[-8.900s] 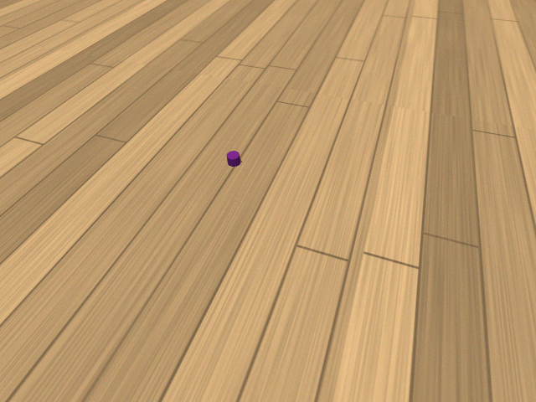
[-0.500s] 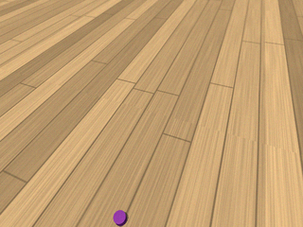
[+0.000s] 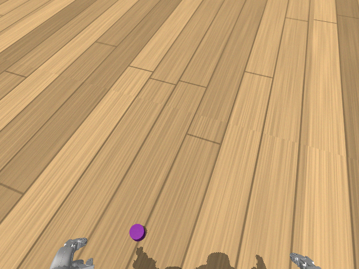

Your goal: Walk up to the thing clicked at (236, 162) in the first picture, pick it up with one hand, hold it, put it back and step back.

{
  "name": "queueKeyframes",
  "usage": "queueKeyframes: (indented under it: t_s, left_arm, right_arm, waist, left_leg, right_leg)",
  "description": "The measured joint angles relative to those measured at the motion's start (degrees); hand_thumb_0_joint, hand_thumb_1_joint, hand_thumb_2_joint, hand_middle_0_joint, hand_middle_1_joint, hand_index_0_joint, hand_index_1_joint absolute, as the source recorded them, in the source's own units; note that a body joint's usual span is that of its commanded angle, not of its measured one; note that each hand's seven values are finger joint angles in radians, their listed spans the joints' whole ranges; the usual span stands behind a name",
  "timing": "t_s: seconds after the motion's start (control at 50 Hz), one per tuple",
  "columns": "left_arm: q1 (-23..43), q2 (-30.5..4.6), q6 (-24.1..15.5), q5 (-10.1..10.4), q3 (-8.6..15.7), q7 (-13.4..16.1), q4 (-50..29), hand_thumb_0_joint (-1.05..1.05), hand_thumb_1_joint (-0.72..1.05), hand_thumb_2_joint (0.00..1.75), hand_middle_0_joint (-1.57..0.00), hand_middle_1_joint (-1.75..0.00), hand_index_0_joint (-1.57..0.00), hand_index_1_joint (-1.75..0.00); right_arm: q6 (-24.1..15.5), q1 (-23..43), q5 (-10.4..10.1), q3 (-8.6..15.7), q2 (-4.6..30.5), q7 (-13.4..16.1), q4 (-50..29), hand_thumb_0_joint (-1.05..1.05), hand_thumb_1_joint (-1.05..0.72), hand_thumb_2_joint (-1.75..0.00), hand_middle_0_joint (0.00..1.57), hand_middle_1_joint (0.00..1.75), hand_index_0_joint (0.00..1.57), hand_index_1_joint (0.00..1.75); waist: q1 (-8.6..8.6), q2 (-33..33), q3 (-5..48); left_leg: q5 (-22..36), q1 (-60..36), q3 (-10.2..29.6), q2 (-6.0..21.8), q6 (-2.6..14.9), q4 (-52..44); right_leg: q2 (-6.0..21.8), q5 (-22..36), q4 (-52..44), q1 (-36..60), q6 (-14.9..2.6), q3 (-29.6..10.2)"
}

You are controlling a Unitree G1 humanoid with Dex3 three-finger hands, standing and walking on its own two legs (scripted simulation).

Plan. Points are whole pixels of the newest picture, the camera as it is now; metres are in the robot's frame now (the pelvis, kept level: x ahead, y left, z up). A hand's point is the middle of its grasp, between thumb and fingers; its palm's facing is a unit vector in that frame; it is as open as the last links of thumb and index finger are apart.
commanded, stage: rise first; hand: left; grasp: from above
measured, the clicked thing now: (137, 232) +0.34 +0.25 -0.74
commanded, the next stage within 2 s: none
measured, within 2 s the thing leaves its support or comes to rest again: neither
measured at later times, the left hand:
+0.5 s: hand out of the picture +0.13 +0.27 -0.26, palm faces -0.20 -0.85 -0.49, open 14.2 cm
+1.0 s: hand (106, 256) +0.21 +0.30 -0.46, palm faces -0.44 -0.42 -0.79, open 14.3 cm
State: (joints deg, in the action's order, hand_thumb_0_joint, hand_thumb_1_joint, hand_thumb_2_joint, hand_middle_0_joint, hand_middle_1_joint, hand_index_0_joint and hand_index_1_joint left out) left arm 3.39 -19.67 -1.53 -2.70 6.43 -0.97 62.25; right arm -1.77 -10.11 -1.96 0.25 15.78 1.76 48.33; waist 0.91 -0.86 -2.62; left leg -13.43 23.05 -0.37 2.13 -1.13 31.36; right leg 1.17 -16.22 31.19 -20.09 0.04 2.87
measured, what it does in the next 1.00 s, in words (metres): lowers itself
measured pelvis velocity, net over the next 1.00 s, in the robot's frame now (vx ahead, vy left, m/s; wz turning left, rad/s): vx -0.07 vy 0.01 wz -0.07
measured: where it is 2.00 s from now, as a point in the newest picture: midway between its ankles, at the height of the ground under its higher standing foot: outside the picture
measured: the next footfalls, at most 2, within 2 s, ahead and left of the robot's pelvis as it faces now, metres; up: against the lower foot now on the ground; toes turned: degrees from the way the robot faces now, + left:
none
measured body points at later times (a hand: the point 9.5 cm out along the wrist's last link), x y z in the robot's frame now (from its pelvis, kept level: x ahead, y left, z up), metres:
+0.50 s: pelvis -0.01 +0.01 -0.11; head +0.11 +0.02 +0.32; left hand +0.14 +0.31 -0.23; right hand +0.16 -0.25 -0.21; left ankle +0.02 +0.13 -0.73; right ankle -0.01 -0.12 -0.73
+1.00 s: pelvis -0.07 +0.01 -0.31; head +0.14 +0.02 +0.08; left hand +0.23 +0.32 -0.42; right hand +0.13 -0.26 -0.45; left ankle +0.02 +0.13 -0.73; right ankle -0.01 -0.12 -0.73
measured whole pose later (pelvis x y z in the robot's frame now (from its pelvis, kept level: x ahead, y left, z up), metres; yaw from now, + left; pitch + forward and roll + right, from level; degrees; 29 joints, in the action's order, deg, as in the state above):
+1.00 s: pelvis -0.07 +0.01 -0.31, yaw -4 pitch +34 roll -4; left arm 11.4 -28.2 -11.9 -43.6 9.6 10.1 40.9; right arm -8.2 0.3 1.8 4.8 16.2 -3.9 38.8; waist -1.3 -0.2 7.0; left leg -37.6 111.7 4.0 3.5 -0.8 115.4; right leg 0.6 -41.4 114.8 -107.1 0.1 2.8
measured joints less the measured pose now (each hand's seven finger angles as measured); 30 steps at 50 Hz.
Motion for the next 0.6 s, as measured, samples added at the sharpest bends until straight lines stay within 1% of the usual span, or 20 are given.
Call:
queueKeyframes:
  t_s: [0.06, 0.14, 0.24, 0.3, 0.4, 0.52, 0.56, 0.6]
  left_arm:
    - [0.57, -0.61, 0.75, -3.12, 2.11, -0.78, -2.08, 0.01, 0.42, 0.97, -0.14, -0.70, -0.13, -0.71]
    - [-0.90, -0.06, 2.82, -6.12, 2.03, -0.07, -5.18, 0.00, 0.14, 0.99, -0.12, -0.84, -0.11, -0.85]
    - [-4.49, 1.11, 4.52, -8.74, 2.72, 1.06, -9.86, 0.00, -0.21, 1.01, -0.11, -0.95, -0.09, -0.96]
    - [-6.61, 1.42, 4.29, -10.45, 3.28, 1.64, -13.52, 0.00, -0.36, 1.02, -0.10, -0.98, -0.08, -1.00]
    - [-10.34, 1.45, 3.38, -12.92, 3.77, 2.07, -20.99, 0.00, -0.50, 1.03, -0.09, -1.01, -0.07, -1.03]
    - [-14.27, 0.77, 4.01, -15.70, 2.92, 1.99, -29.15, 0.00, -0.56, 1.04, -0.10, -1.02, -0.07, -1.05]
    - [-14.42, 0.44, 4.10, -16.77, 2.47, 2.05, -30.24, 0.00, -0.57, 1.04, -0.10, -1.02, -0.07, -1.05]
    - [-13.24, -0.30, 3.44, -18.54, 2.22, 2.03, -29.33, 0.00, -0.57, 1.03, -0.10, -1.02, -0.07, -1.05]
  right_arm:
    - [0.22, -1.57, 0.56, 0.83, -1.61, -0.55, -2.94, 0.00, -0.91, -0.90, 0.20, 0.30, 0.20, 0.30]
    - [0.63, -3.74, 0.59, 1.32, -2.03, -1.18, -6.06, 0.00, -0.90, -0.90, 0.20, 0.30, 0.20, 0.30]
    - [-0.25, -4.20, 0.72, 1.94, -1.82, -1.76, -9.67, 0.01, -0.90, -0.90, 0.20, 0.30, 0.20, 0.30]
    - [-1.40, -3.48, 1.08, 2.40, -1.88, -1.69, -11.27, 0.01, -0.90, -0.90, 0.20, 0.30, 0.20, 0.30]
    - [-3.03, -0.92, 1.77, 2.84, -2.11, -1.33, -12.89, 0.01, -0.89, -0.90, 0.20, 0.30, 0.20, 0.30]
    - [-4.36, 2.27, 1.95, 2.81, -2.31, -1.26, -14.47, 0.01, -0.88, -0.89, 0.20, 0.30, 0.20, 0.30]
    - [-4.92, 3.15, 1.96, 2.65, -2.23, -1.31, -14.83, 0.01, -0.89, -0.89, 0.20, 0.30, 0.20, 0.30]
    - [-5.58, 4.07, 2.07, 2.48, -1.99, -1.49, -15.05, 0.01, -0.89, -0.90, 0.20, 0.30, 0.20, 0.30]
  waist:
    - [0.39, -0.51, 1.64]
    - [0.69, 0.11, 3.72]
    - [0.69, 0.78, 5.98]
    - [0.30, 0.62, 6.80]
    - [-0.33, 0.20, 7.79]
    - [-0.74, 0.43, 9.85]
    - [-0.94, 0.56, 10.52]
    - [-1.11, 0.56, 11.36]
  left_leg:
    - [-2.29, 5.14, -0.37, 0.39, -0.09, 5.25]
    - [-5.30, 10.64, -0.32, 0.58, 0.08, 11.65]
    - [-9.27, 19.29, -0.26, 0.74, 0.36, 20.79]
    - [-11.62, 24.95, -0.01, 0.75, 0.44, 26.66]
    - [-14.95, 33.47, 0.50, 0.78, 0.51, 35.35]
    - [-17.96, 42.54, 1.33, 0.77, 0.55, 43.82]
    - [-18.74, 45.36, 1.59, 0.69, 0.56, 46.30]
    - [-19.50, 48.82, 1.82, 0.58, 0.55, 49.12]
  right_leg:
    - [-0.21, -2.13, 5.32, -5.39, -0.09, -0.56]
    - [-0.23, -4.86, 11.24, -10.68, 0.02, -0.73]
    - [-0.15, -8.69, 20.16, -19.21, 0.34, -1.03]
    - [-0.03, -11.14, 26.06, -24.78, 0.45, -1.02]
    - [0.09, -14.65, 34.73, -33.07, 0.47, -0.88]
    - [0.19, -17.88, 43.00, -41.68, 0.42, -0.46]
    - [0.29, -18.77, 45.47, -44.35, 0.42, -0.32]
    - [0.42, -19.72, 48.39, -47.70, 0.39, -0.23]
